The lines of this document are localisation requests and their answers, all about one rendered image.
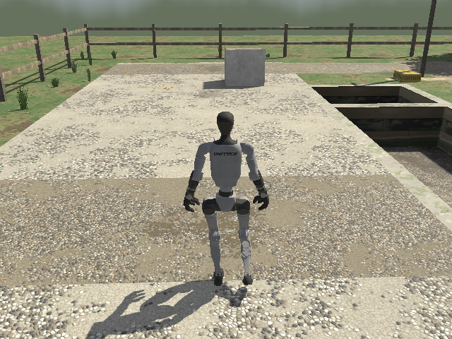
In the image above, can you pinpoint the left robot upper arm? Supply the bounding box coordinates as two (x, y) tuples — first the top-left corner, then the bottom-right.
(191, 142), (211, 182)

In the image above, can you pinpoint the left robot forearm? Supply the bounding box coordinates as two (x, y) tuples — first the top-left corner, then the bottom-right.
(185, 171), (199, 200)

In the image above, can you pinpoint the robot right hand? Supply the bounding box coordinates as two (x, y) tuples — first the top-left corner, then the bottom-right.
(253, 195), (269, 210)

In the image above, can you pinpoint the robot head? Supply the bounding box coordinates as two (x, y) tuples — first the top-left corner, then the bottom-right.
(213, 112), (237, 145)

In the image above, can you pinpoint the right robot thigh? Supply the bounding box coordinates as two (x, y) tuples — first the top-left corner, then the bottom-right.
(236, 196), (250, 241)

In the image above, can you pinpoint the right robot forearm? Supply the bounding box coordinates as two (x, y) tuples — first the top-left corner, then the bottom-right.
(253, 170), (268, 198)

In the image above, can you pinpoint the robot left hand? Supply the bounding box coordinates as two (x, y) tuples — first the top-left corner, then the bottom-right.
(183, 197), (200, 212)

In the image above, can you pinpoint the right robot upper arm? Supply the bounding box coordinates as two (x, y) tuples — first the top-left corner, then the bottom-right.
(240, 142), (260, 181)

